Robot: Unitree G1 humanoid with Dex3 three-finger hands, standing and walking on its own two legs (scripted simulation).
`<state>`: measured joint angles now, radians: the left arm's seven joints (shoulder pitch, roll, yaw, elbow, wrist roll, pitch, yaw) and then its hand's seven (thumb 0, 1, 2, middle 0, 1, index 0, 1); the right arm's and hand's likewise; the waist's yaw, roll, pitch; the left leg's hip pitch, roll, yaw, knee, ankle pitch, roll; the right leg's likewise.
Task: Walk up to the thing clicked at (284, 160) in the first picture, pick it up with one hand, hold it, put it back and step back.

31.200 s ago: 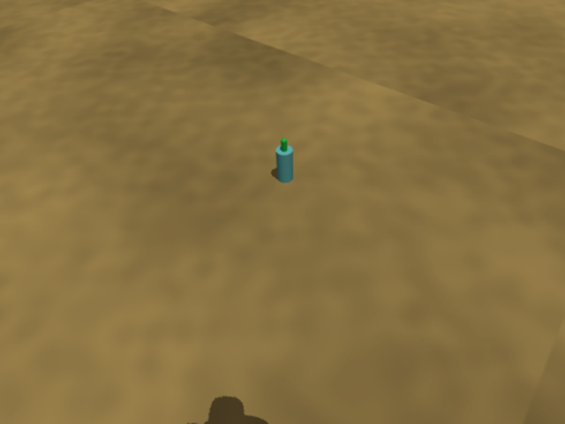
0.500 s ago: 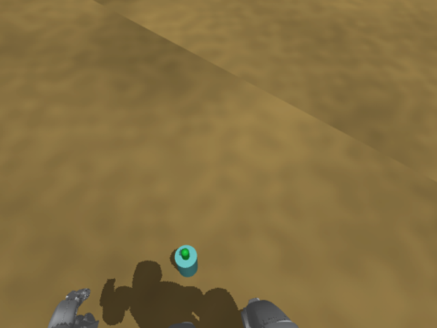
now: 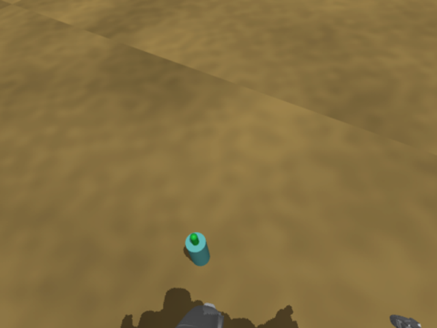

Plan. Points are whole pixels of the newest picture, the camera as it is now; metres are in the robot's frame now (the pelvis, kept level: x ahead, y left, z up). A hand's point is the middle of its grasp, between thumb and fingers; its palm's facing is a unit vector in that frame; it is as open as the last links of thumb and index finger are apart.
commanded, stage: step back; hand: left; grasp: from the side
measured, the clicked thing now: (197, 247) +0.49 +0.18 -0.64
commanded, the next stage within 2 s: none
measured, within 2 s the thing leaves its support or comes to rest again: neither
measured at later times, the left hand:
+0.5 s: hand out of the picture -0.05 +0.26 -0.15, palm faces +0.02 -0.92 -0.38, open 7.4 cm
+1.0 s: hand out of the picture -0.23 +0.22 -0.15, palm faces +0.09 -0.92 -0.39, open 7.4 cm
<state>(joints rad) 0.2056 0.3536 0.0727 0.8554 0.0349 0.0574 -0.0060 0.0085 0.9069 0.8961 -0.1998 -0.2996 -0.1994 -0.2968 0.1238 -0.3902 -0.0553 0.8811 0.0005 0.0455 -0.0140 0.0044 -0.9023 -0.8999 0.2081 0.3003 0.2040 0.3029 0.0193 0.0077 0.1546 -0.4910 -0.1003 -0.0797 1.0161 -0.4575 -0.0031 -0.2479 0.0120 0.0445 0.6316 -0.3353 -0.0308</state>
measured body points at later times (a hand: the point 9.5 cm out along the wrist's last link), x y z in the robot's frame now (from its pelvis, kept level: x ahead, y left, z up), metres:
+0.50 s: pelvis -0.15 -0.02 +0.00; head -0.09 +0.00 +0.44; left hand -0.06 +0.30 -0.13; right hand -0.02 -0.33 -0.10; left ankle -0.09 +0.11 -0.73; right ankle -0.19 -0.17 -0.68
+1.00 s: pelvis -0.33 -0.05 -0.01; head -0.27 -0.03 +0.44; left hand -0.23 +0.27 -0.13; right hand -0.22 -0.36 -0.12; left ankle -0.32 +0.05 -0.73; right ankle -0.26 -0.18 -0.68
